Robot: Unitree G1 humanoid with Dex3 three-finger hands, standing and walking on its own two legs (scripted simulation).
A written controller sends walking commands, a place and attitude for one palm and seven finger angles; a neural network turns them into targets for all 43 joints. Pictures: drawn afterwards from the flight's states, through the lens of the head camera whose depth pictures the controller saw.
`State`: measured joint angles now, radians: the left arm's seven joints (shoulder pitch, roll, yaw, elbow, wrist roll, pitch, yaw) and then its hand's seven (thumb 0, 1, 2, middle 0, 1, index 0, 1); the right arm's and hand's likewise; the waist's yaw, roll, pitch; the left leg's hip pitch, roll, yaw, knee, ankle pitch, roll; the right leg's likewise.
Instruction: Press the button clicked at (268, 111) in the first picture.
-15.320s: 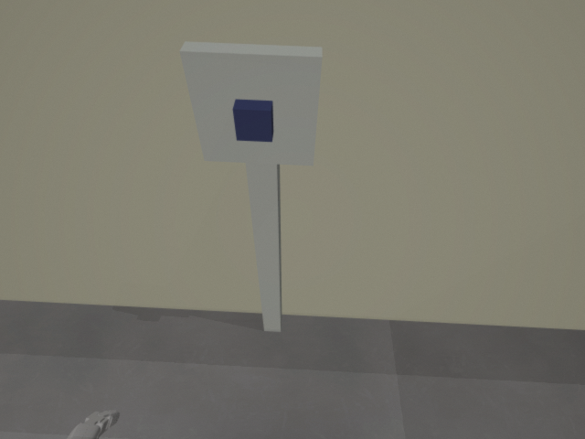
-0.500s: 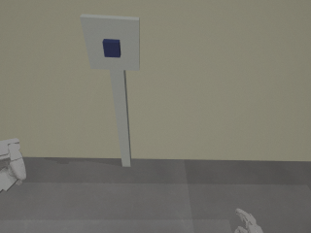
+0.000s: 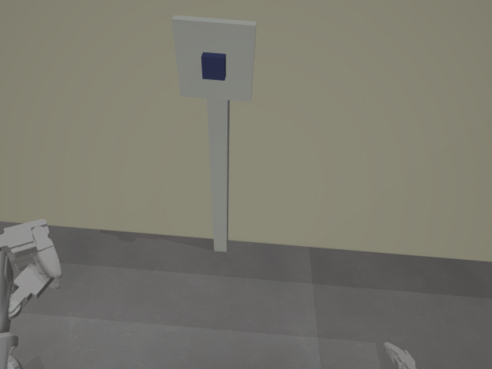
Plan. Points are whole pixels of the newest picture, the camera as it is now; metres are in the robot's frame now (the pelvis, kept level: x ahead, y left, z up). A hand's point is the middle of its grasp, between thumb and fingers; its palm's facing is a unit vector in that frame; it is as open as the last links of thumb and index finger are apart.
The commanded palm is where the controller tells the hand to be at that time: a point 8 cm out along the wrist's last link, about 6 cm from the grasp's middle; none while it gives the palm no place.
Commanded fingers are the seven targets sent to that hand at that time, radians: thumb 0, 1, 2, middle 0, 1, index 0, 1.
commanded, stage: stop stepping back and stand still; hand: left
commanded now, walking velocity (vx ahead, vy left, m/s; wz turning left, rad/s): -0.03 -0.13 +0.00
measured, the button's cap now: (214, 65) +0.76 +0.13 +0.16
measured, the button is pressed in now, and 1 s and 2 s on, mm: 0 0 0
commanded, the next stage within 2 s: let the arm hang, fingers relaxed in 0.16 s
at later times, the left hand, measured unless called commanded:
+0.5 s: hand out of the picture +0.11 +0.20 -0.14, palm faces +0.02 -0.97 -0.25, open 3.1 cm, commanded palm none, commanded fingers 0.00 0.90 0.90 -0.82 -0.98 -0.82 -0.98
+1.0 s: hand out of the picture -0.03 +0.22 -0.16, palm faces +0.04 -0.97 -0.24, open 6.8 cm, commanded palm none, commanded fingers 0.00 0.90 0.90 -0.20 -0.30 -0.20 -0.30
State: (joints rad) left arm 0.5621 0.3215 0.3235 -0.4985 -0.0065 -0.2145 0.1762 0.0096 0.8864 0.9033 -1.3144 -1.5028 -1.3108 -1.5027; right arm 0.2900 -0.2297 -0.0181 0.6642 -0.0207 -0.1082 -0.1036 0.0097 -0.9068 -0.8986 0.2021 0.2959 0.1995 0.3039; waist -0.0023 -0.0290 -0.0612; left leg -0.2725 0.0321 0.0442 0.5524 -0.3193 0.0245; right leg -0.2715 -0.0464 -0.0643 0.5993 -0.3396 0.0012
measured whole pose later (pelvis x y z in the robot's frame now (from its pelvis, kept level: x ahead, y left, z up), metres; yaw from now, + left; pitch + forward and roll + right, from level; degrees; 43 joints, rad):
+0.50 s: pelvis +0.00 +0.01 +0.00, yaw +1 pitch +0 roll +0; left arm 0.30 0.20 0.04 0.61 0.04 0.06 0.01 0.01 0.91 0.90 -1.12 -1.32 -1.12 -1.32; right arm 0.21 -0.23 -0.01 0.81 -0.03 0.02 0.01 0.01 -0.91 -0.90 0.20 0.30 0.20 0.30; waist -0.03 0.00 0.04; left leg -0.28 0.02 0.03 0.63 -0.35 0.00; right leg -0.35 -0.03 -0.11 0.64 -0.29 -0.03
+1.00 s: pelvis -0.01 +0.03 +0.01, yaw +0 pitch -2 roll +0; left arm 0.30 0.18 0.02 1.12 0.02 0.02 0.03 0.00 0.91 0.90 -0.30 -0.42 -0.30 -0.42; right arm 0.33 -0.13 0.00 1.08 -0.02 0.02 -0.02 0.00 -0.92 -0.90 0.20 0.30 0.20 0.30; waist 0.00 0.03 0.03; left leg -0.18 -0.01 0.06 0.44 -0.24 0.03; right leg -0.23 -0.04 -0.08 0.42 -0.16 0.00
